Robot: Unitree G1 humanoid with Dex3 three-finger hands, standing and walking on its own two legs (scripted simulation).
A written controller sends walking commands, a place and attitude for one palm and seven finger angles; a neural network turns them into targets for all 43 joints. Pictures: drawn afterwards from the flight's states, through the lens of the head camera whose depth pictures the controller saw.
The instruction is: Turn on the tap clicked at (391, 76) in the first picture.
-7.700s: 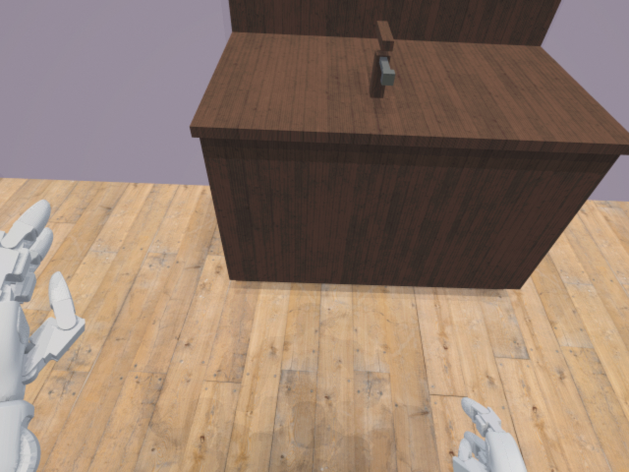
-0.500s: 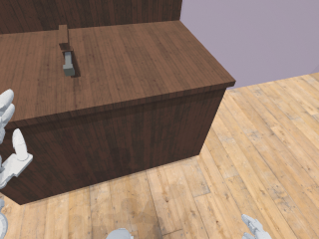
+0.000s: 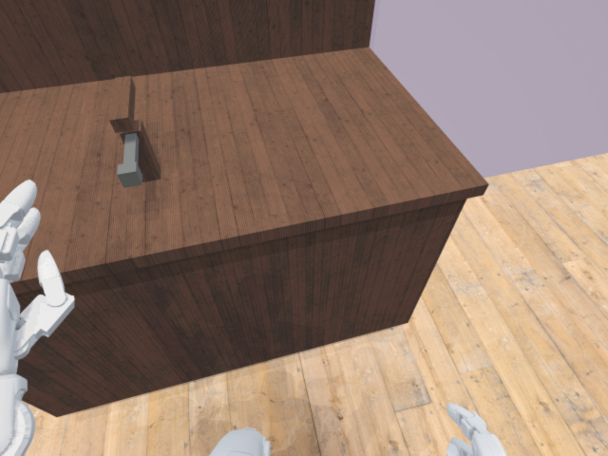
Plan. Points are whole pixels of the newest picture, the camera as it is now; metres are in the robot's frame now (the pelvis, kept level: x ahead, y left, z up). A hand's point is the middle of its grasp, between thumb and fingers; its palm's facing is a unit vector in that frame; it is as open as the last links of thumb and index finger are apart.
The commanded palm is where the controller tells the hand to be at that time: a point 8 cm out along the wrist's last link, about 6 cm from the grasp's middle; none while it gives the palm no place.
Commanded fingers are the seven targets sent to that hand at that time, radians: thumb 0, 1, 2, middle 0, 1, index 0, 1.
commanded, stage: shuffle to correct the standing spot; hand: left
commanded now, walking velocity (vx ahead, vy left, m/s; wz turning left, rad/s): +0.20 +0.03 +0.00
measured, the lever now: (130, 174) +0.48 +0.33 +0.09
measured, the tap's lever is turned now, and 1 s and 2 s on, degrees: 0 0 0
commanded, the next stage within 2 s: come to a stop and stand still in 0.42 s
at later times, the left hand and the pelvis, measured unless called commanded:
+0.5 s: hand (134, 212) +0.33 +0.23 +0.17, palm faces +0.43 -0.80 -0.43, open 7.4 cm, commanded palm +0.27 +0.27 +0.18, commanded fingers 0.00 0.90 0.90 -0.20 -0.30 -0.20 -0.30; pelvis +0.11 -0.01 -0.01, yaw +0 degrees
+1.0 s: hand (134, 185) +0.36 +0.24 +0.18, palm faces +0.42 -0.83 -0.36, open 7.4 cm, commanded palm +0.31 +0.28 +0.18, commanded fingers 0.00 0.90 0.90 -0.20 -0.30 -0.20 -0.30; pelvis +0.15 +0.00 +0.00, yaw +0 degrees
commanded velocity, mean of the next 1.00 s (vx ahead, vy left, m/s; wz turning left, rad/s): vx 0.03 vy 0.02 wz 0.00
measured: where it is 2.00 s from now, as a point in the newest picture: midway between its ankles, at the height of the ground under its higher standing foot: outside the picture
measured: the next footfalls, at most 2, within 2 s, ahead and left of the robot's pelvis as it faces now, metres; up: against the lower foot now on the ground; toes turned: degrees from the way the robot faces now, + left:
left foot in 0.14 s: +0.13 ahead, +0.14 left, +0.00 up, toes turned +7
right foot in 0.38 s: +0.18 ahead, -0.08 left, +0.00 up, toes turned -2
